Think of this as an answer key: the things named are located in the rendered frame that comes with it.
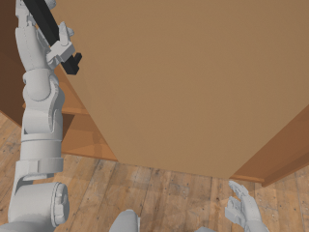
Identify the robot left hand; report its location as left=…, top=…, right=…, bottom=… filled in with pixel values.
left=15, top=0, right=75, bottom=72

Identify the handle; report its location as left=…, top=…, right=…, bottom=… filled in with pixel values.
left=23, top=0, right=82, bottom=75

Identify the wardrobe door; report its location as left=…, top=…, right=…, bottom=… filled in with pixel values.
left=36, top=0, right=309, bottom=180
left=234, top=104, right=309, bottom=179

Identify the left robot forearm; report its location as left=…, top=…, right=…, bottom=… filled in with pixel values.
left=8, top=69, right=66, bottom=223

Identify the left robot thigh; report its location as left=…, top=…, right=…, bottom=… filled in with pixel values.
left=109, top=211, right=140, bottom=232

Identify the robot left upper arm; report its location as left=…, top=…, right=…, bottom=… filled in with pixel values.
left=0, top=182, right=70, bottom=232

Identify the robot right hand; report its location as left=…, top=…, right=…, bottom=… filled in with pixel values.
left=225, top=180, right=263, bottom=229

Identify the right robot forearm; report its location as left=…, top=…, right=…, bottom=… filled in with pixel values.
left=244, top=219, right=269, bottom=232

